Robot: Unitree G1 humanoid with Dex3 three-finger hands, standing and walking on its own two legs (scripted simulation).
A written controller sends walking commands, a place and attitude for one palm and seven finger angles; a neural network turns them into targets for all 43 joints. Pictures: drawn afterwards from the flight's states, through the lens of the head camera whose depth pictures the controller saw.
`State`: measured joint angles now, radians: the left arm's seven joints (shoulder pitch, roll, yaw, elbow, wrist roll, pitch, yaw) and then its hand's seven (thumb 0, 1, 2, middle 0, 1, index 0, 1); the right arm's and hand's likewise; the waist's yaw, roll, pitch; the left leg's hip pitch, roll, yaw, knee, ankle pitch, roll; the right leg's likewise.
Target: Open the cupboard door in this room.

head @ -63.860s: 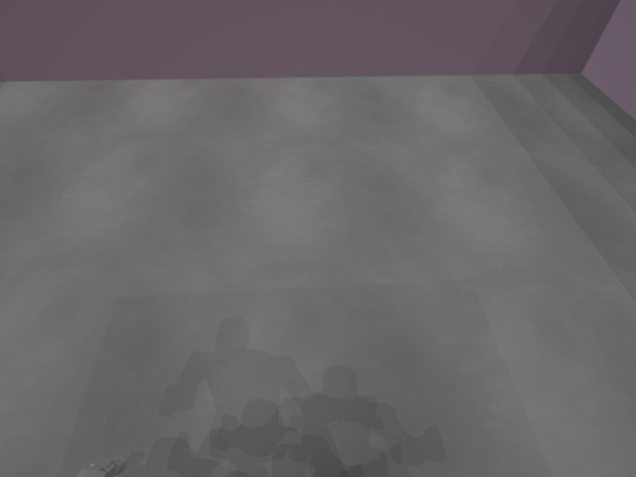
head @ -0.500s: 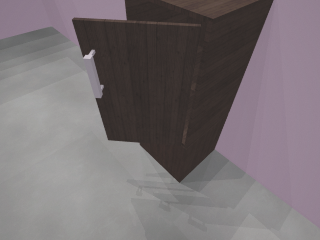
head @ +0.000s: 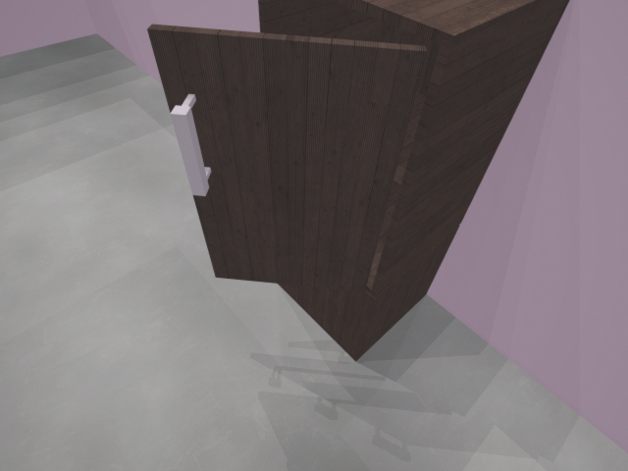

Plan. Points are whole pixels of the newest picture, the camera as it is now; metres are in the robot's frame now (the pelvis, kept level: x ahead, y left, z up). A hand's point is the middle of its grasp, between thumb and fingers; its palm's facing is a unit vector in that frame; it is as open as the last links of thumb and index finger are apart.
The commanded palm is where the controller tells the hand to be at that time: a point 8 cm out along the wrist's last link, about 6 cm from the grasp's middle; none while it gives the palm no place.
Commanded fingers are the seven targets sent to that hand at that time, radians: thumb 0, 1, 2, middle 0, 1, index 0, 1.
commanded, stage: come to a stop and stand still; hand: left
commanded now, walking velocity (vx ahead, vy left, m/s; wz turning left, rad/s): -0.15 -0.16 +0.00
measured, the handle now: (195, 146) +0.56 +0.24 +0.09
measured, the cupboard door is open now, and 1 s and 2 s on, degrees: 42 42 42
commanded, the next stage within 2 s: look again from close up in 0.94 s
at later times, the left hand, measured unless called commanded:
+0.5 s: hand out of the picture +0.06 +0.17 -0.17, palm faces +0.00 -0.97 -0.24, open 7.3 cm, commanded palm none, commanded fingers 0.00 0.90 0.90 -0.20 -0.30 -0.20 -0.30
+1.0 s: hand out of the picture -0.05 +0.16 -0.17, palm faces +0.05 -0.98 -0.18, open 7.4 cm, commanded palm none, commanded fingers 0.00 0.90 0.90 -0.20 -0.30 -0.20 -0.30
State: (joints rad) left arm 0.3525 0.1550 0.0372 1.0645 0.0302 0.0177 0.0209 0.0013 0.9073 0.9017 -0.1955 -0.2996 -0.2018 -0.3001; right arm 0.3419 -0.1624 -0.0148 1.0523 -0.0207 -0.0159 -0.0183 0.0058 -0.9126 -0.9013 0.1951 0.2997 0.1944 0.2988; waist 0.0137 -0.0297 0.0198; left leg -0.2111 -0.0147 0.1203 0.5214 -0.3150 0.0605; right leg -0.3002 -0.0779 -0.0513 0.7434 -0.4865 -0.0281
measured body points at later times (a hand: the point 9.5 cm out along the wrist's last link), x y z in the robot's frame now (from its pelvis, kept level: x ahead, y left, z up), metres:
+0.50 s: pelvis +0.00 -0.01 +0.00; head +0.02 -0.02 +0.45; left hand +0.06 +0.22 -0.15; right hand +0.02 -0.24 -0.16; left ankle -0.02 +0.08 -0.73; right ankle +0.01 -0.11 -0.73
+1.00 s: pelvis -0.03 -0.01 +0.01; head -0.03 -0.01 +0.46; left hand -0.06 +0.21 -0.15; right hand -0.04 -0.23 -0.15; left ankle -0.02 +0.08 -0.73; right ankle +0.01 -0.11 -0.73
